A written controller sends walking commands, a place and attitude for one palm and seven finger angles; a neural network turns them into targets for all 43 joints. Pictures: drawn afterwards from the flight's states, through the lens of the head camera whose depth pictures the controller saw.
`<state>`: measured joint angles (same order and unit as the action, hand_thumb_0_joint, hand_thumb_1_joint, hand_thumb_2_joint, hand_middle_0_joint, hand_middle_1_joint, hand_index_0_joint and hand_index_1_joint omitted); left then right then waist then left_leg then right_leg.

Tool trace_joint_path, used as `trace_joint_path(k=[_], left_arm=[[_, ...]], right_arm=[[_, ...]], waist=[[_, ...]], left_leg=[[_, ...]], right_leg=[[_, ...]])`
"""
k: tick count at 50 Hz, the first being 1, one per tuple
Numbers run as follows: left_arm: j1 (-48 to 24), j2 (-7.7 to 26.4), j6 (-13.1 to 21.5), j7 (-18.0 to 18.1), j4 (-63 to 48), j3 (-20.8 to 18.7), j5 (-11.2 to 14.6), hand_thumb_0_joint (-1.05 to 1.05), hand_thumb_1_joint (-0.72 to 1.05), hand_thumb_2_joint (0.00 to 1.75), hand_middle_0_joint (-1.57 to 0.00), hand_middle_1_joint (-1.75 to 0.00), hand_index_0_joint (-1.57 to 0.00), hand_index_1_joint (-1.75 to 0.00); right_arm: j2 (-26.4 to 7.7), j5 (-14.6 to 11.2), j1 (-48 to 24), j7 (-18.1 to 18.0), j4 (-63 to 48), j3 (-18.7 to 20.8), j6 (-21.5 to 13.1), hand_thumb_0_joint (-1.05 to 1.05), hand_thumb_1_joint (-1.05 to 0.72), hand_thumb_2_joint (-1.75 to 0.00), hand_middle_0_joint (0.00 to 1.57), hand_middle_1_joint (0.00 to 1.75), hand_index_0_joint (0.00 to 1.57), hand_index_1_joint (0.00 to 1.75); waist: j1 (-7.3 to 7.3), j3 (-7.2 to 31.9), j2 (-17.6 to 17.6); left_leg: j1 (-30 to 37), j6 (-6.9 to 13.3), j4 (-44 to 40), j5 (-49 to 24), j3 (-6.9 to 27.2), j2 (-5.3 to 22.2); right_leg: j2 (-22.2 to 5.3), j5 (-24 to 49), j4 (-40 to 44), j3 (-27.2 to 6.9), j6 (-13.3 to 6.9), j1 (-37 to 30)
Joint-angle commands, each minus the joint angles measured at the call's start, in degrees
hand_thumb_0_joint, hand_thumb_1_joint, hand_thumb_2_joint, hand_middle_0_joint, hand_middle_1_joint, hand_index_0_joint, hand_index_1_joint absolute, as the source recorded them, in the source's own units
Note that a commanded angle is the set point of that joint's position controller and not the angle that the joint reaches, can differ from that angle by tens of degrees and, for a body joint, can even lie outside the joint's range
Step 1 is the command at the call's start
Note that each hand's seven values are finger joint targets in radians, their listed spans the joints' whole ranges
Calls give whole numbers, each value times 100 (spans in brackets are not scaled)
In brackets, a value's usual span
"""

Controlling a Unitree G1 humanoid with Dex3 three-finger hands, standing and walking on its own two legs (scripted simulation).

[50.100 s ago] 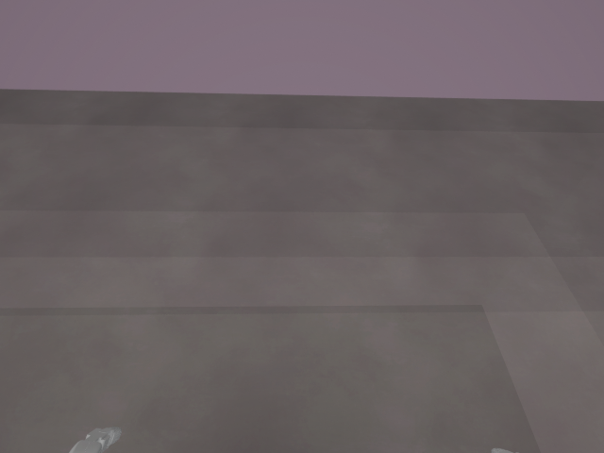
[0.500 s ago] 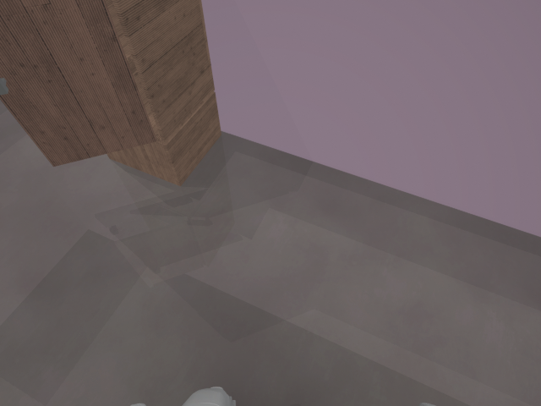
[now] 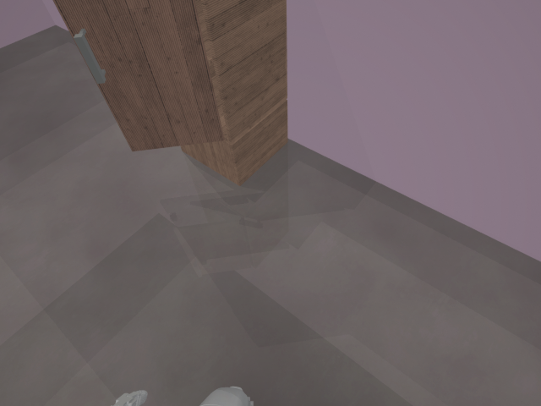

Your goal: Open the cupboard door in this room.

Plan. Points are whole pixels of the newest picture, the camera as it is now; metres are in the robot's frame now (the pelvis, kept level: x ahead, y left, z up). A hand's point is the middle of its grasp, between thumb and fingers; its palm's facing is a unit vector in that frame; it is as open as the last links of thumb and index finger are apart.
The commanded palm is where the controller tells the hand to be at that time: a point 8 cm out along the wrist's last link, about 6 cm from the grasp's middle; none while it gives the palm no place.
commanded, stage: turn to face it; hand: left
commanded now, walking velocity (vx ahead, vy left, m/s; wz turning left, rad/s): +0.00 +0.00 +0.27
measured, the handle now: (92, 56) +1.04 +0.62 -0.03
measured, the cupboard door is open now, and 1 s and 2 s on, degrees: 46 46 46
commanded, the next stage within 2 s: take the last steps up to it in 0.10 s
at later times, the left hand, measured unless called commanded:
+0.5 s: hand out of the picture +0.04 +0.22 -0.16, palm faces +0.22 -0.95 -0.21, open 7.4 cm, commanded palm none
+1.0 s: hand out of the picture +0.05 +0.18 -0.15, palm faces +0.40 -0.90 -0.16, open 7.4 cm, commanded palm none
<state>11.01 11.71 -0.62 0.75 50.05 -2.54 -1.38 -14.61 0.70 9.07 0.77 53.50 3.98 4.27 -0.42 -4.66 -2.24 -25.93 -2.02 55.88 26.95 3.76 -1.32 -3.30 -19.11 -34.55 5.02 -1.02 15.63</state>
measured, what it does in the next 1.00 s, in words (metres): walks ahead, turning left: left foot, then right foot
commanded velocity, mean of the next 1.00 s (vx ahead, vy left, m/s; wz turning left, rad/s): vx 0.25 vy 0.12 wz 0.18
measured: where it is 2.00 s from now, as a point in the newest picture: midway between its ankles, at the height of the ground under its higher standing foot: (222, 320)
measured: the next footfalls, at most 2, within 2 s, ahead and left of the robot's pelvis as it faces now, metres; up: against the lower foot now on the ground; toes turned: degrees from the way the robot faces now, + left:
left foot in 0.30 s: +0.04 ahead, +0.12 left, +0.00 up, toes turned +10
right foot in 0.64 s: +0.15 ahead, -0.10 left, +0.00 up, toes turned +5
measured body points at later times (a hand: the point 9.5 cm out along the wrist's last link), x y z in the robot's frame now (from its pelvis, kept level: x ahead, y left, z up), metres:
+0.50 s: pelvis +0.03 +0.01 +0.01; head +0.05 +0.03 +0.46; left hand +0.03 +0.27 -0.14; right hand +0.13 -0.21 -0.13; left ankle +0.00 +0.12 -0.73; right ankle +0.05 -0.12 -0.67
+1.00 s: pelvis +0.16 +0.06 +0.01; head +0.19 +0.07 +0.46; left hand +0.03 +0.23 -0.14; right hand +0.32 -0.16 -0.13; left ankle +0.22 +0.23 -0.68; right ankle +0.11 -0.11 -0.73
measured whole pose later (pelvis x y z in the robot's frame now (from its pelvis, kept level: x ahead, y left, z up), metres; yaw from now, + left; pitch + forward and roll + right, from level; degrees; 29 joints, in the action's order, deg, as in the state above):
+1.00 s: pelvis +0.16 +0.06 +0.01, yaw +18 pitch +1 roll +1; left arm 23.9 7.2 3.5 0.0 63.1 -2.1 -1.7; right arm -13.4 1.0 8.8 3.1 57.2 3.3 1.5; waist 3.0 -3.4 1.2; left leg -31.4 -2.6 43.3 9.4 -4.3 4.9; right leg -8.2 -16.9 -17.8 11.4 4.0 0.4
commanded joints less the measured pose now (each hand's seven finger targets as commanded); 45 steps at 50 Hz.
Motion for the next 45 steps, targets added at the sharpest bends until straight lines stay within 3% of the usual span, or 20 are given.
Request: trace_joint_path(k=[1,8,10,13,14,15,16,20,23,27,29,30,31,32,33,34,36,39,42,45], left_arm=[[64,914,134,93,-348,-198,18,0,90,90,-20,-30,-20,-30],[807,1119,165,112,59,-277,-41,0,90,90,-20,-30,-20,-30],[810,1100,160,101,179,-269,-40,0,90,90,-20,-30,-20,-30],[530,1027,145,32,173,-288,73,0,90,90,-20,-30,-20,-30],[477,761,112,-9,66,-271,93,0,90,90,-20,-30,-20,-30],[169,489,107,-54,-140,-161,74,0,90,90,-20,-30,-20,-30],[-252,598,74,-55,-281,-167,24,0,90,90,-20,-30,-20,-30],[-72,576,67,-194,33,-209,-27,0,90,90,-20,-30,-20,-30],[-44,465,65,-216,100,-171,3,0,90,90,-20,-30,-20,-30],[-144,346,124,-230,29,-139,7,0,90,90,-20,-30,-20,-30],[318,380,165,-228,199,-186,0,0,90,90,-20,-30,-20,-30],[796,528,211,-212,334,-250,-15,0,90,90,-20,-30,-20,-30],[1378,896,267,-152,491,-347,-69,0,90,90,-20,-30,-20,-30],[1849,1511,293,-92,582,-465,-78,0,90,90,-20,-30,-20,-30],[1722,1448,283,-39,538,-416,2,0,90,90,-20,-30,-20,-30],[1232,1239,330,-16,415,-385,12,0,90,90,-20,-30,-20,-30],[793,790,383,-1,384,-253,-1,0,90,90,-20,-30,-20,-30],[910,592,498,-25,514,-187,27,0,90,90,-20,-30,-20,-30],[1303,641,560,-14,771,-187,16,0,90,90,-20,-30,-20,-30],[1542,677,576,-6,991,-178,-6,0,90,90,-20,-30,-20,-30]], right_arm=[[-347,21,-133,21,-383,127,-132,0,-90,-90,20,30,20,30],[-41,-39,-530,9,-328,-41,-240,0,-90,-90,20,30,20,30],[12,-41,-383,-18,-241,-62,-281,0,-90,-90,20,30,20,30],[-285,20,255,-40,-22,-52,-405,0,-90,-90,20,30,20,30],[-779,82,582,-64,20,61,-458,0,-90,-90,20,30,20,30],[-1229,120,943,-91,45,172,-425,0,-90,-90,20,30,20,30],[-1226,123,1077,-143,118,157,-377,0,-90,-90,20,30,20,30],[-618,82,468,-221,-42,-45,-554,0,-90,-90,20,30,20,30],[-624,67,596,-207,3,-39,-616,0,-90,-90,20,30,20,30],[-654,83,696,-162,119,-5,-598,0,-90,-90,20,30,20,30],[-648,61,604,-145,143,-2,-568,0,-90,-90,20,30,20,30],[-600,29,467,-130,121,3,-566,0,-90,-90,20,30,20,30],[-289,-23,438,-95,43,-27,-580,0,-90,-90,20,30,20,30],[-40,-21,292,-56,-178,-68,-587,0,-90,-90,20,30,20,30],[-442,88,28,-18,-246,10,-543,0,-90,-90,20,30,20,30],[-399,105,91,23,-195,51,-537,0,-90,-90,20,30,20,30],[-195,104,135,83,37,38,-454,0,-90,-90,20,30,20,30],[15,83,314,149,152,-11,-380,0,-90,-90,20,30,20,30],[134,59,105,197,118,-40,-397,0,-90,-90,20,30,20,30],[207,44,-296,237,-38,-75,-435,0,-90,-90,20,30,20,30]], waist=[[7,395,1400],[378,625,1310],[304,659,1352],[-43,843,815],[-215,979,-439],[-398,874,-1504],[-501,604,-1039],[-7,230,-947],[39,235,-542],[47,215,-491],[276,306,-279],[542,381,19],[802,498,1031],[1004,528,2584],[867,107,1750],[572,-178,1340],[281,-306,1265],[168,-165,1300],[275,-13,942],[382,18,977]], left_leg=[[-600,-99,1227,-292,-176,246],[76,-103,-1111,-40,-740,126],[491,-57,-1811,-313,-824,47],[1997,133,-3271,-1535,-748,177],[2644,607,-3594,-1739,608,1172],[2923,1357,-3956,-2128,2017,2245],[2585,1776,-4091,-1463,2093,2400],[1787,1293,-4302,-986,1146,1505],[1586,1310,-4359,-1141,856,1345],[1269,1314,-4224,-847,773,1228],[752,1151,-3822,-465,634,1032],[204,943,-3156,-242,404,735],[-804,606,-1965,300,-194,159],[-1671,312,-179,975,-597,-232],[-1754,261,760,598,-63,167],[-1750,246,1011,-160,60,447],[-1334,125,1142,-902,-24,661],[-1109,-54,688,-1578,-387,669],[-1206,-131,36,-1736,-638,633],[-1141,-110,-702,-1812,-812,595]], right_leg=[[-1409,2496,1588,-877,-564,-661],[-1581,4032,1115,-583,-717,-1502],[-1501,4044,943,-569,-631,-1413],[-1272,2169,383,-193,-113,-477],[-697,459,-586,268,194,537],[-133,-1737,-1922,366,373,1692],[-188,-1829,-2620,-141,278,2042],[-317,-503,-2911,-382,214,1913],[-266,-297,-2181,-214,248,1503],[-33,-321,-727,84,286,594],[142,63,-40,205,300,-431],[77,175,559,76,270,-1312],[-819,-744,1321,-954,73,-2319],[-2530,-1693,2447,-3331,-496,-2578],[-2825,-2324,2897,-3806,-808,-1722],[-2593,-2312,2866,-3349,-817,-1223],[-2090,-1259,2740,-2172,-501,-530],[-1636,467,2668,-757,-318,-664],[-1598,1576,2512,-365,-358,-1240],[-1615,2061,2376,-188,-413,-1491]])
